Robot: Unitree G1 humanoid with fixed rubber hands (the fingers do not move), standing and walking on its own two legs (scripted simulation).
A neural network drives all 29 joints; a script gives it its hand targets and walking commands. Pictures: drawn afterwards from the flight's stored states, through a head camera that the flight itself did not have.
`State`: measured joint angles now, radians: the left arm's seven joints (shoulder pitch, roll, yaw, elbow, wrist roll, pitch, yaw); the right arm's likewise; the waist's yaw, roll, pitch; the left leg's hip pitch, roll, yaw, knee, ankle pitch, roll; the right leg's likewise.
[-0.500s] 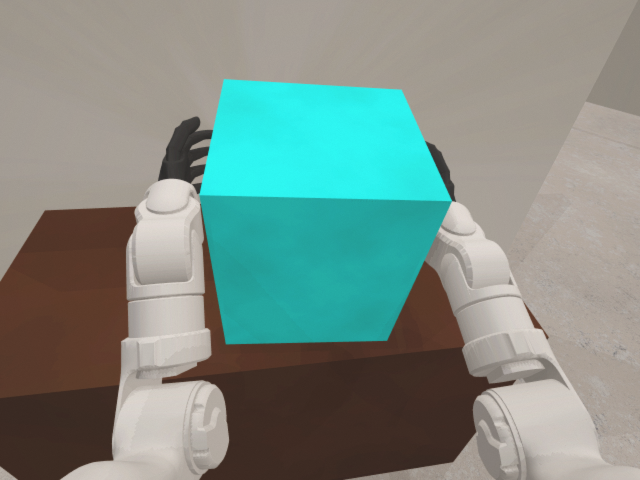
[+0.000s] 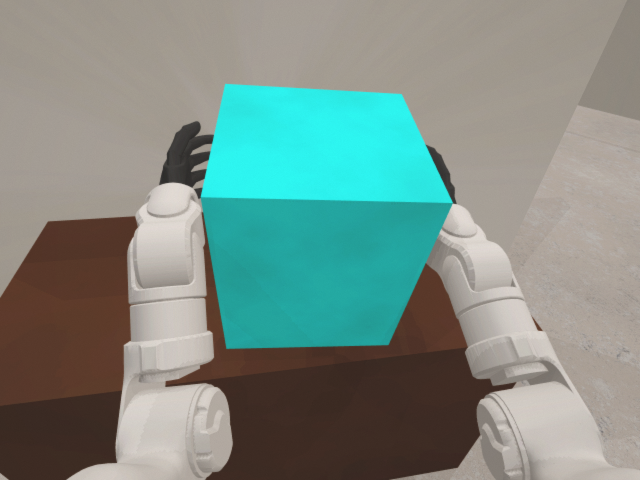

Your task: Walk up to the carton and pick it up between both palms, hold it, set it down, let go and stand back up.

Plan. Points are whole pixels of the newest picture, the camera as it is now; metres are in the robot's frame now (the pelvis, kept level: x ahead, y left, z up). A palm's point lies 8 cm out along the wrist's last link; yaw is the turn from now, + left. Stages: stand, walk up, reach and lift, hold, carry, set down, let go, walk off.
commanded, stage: hold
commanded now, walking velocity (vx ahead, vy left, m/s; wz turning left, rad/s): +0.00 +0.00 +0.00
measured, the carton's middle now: (312, 223) +0.36 +0.01 +0.19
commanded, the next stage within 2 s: none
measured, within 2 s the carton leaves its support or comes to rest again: neither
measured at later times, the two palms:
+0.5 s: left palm (183, 188) +0.37 +0.16 +0.23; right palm (433, 210) +0.36 -0.14 +0.21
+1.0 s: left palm (174, 190) +0.36 +0.17 +0.24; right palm (429, 203) +0.36 -0.13 +0.21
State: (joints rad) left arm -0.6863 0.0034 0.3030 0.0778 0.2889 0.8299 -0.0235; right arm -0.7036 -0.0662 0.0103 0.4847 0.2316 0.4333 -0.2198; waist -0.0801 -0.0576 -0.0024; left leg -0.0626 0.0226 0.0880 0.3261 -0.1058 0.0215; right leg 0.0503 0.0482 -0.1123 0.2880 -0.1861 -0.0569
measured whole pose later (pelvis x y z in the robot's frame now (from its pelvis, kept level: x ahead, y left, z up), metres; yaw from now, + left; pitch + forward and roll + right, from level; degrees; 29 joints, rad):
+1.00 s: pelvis +0.00 +0.01 +0.00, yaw +0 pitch -8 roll -1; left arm -0.67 0.01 0.28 0.04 0.28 0.84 -0.01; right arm -0.70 -0.07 0.01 0.46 0.24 0.44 -0.22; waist -0.09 -0.06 0.00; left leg -0.09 0.02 0.08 0.34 -0.12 0.03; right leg 0.04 0.04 -0.12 0.28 -0.19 -0.05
